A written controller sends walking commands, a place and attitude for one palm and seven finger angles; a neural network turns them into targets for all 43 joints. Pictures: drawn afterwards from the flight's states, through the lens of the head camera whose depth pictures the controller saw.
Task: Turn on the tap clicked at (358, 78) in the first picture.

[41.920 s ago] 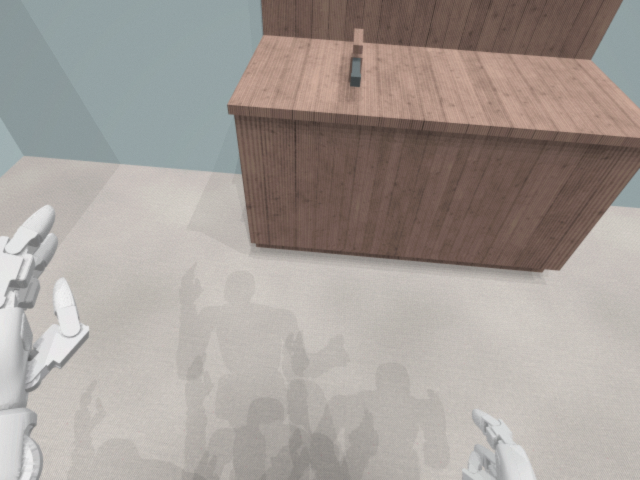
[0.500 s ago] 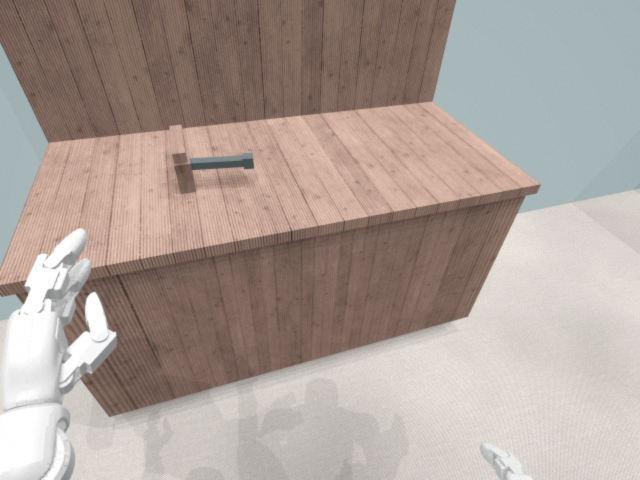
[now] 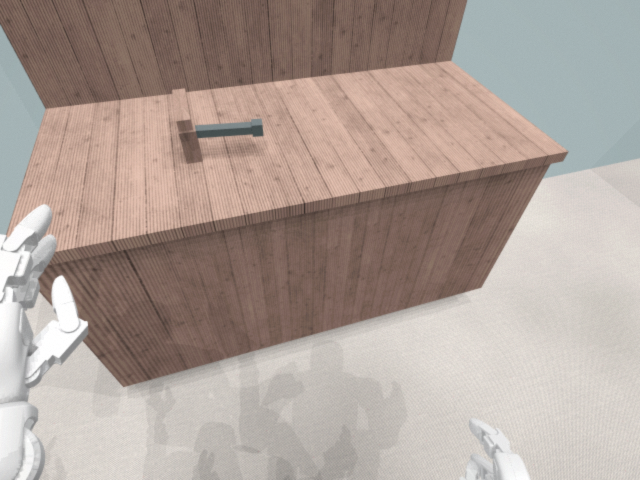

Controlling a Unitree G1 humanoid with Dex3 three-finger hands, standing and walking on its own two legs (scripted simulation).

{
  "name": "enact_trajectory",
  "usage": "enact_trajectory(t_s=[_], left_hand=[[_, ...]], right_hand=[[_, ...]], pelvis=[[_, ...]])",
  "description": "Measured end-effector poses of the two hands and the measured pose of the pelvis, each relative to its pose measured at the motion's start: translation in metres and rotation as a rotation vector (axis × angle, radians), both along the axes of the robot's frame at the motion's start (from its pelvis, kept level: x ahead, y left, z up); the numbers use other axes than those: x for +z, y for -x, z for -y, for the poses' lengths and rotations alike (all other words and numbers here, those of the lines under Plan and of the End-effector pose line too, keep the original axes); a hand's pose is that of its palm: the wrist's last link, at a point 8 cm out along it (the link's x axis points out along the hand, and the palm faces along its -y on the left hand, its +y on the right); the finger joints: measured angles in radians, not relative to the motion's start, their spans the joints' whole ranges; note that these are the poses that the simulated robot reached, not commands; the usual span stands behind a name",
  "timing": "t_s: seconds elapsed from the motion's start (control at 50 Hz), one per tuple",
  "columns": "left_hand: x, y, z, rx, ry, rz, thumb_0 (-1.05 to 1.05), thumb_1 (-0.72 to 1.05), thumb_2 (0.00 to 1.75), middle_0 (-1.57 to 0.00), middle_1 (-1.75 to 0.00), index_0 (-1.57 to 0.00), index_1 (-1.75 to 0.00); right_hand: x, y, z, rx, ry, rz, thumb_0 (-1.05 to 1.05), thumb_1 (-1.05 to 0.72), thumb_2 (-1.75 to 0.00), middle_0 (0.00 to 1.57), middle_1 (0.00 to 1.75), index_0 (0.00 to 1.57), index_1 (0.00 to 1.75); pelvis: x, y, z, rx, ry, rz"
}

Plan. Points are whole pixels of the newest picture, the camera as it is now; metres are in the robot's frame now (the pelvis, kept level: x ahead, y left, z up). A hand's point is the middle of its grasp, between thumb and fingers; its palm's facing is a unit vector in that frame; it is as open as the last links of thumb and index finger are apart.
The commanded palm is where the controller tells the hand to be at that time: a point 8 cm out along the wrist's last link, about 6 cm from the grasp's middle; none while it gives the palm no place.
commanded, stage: stop stepping back and stand still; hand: left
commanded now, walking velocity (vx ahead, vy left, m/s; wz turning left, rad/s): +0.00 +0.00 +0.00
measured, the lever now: (257, 127) +0.81 +0.21 +0.01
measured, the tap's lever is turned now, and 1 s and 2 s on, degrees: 82 82 82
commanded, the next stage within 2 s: stand and check the lever's angle in 0.06 s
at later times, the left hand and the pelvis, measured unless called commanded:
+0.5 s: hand (57, 320) +0.21 +0.26 +0.16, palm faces +0.41 -0.84 -0.35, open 7.4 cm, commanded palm +0.16 +0.29 +0.18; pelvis +0.00 +0.01 +0.01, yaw +0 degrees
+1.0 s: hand (36, 328) +0.20 +0.28 +0.16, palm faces +0.41 -0.84 -0.36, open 7.4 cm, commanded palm +0.15 +0.31 +0.18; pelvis -0.01 +0.03 +0.01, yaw +0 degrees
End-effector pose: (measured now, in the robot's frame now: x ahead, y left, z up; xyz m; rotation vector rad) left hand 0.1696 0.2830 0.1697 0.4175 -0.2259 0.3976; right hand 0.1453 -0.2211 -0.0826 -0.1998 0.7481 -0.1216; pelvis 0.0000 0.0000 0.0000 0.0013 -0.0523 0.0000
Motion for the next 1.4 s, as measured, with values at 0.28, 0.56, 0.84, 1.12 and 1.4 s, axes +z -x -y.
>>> enact_trajectory(t_s=[0.28, 0.56, 0.84, 1.12, 1.4], left_hand=[[0.005, -0.010, -0.005, -0.023, 0.004, -0.034, 0.01, 0.89, 0.90, -0.21, -0.30, -0.21, -0.30], [0.007, 0.002, -0.021, -0.001, 0.015, -0.017, 0.01, 0.89, 0.90, -0.21, -0.30, -0.21, -0.30], [0.002, 0.009, -0.033, -0.004, 0.010, -0.036, 0.01, 0.89, 0.90, -0.21, -0.30, -0.21, -0.30], [0.002, 0.005, -0.032, 0.009, 0.007, -0.034, 0.01, 0.89, 0.90, -0.21, -0.30, -0.21, -0.30], [0.009, -0.003, -0.023, -0.007, -0.003, -0.032, 0.01, 0.89, 0.90, -0.21, -0.30, -0.21, -0.30]], right_hand=[[0.032, -0.046, -0.005, 0.022, 0.020, 0.109, 0.01, -0.90, -0.89, 0.21, 0.30, 0.20, 0.30], [0.032, -0.023, -0.007, -0.001, 0.056, 0.068, 0.01, -0.90, -0.89, 0.20, 0.30, 0.20, 0.30], [0.023, 0.001, -0.025, -0.006, 0.040, 0.027, 0.01, -0.90, -0.89, 0.21, 0.30, 0.20, 0.30], [0.024, -0.015, -0.026, 0.009, 0.031, 0.053, 0.01, -0.90, -0.89, 0.21, 0.30, 0.20, 0.30], [0.030, -0.032, -0.015, 0.002, 0.040, 0.073, 0.01, -0.90, -0.89, 0.21, 0.30, 0.20, 0.30]], pelvis=[[0.009, -0.008, -0.007, -0.008, 0.018, -0.030], [0.012, 0.003, -0.017, -0.007, 0.024, -0.026], [0.012, 0.013, -0.029, -0.009, 0.025, -0.029], [0.013, 0.008, -0.029, -0.009, 0.024, -0.038], [0.013, -0.002, -0.022, -0.007, 0.024, -0.042]])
